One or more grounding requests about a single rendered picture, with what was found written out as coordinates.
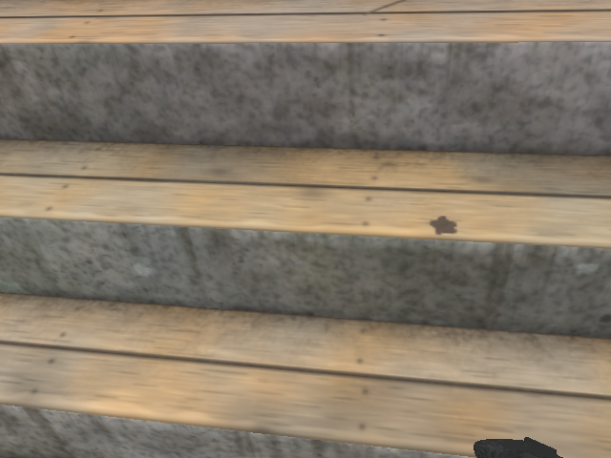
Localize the robot right hand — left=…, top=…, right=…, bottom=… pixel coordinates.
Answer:
left=474, top=437, right=563, bottom=458

